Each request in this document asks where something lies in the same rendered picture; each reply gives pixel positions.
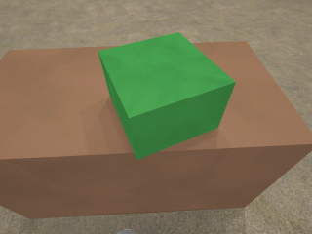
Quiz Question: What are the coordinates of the pedestal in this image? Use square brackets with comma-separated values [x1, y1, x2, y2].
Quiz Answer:
[0, 41, 312, 219]

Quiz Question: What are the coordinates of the carton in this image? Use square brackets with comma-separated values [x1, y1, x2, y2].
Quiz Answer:
[97, 32, 236, 160]

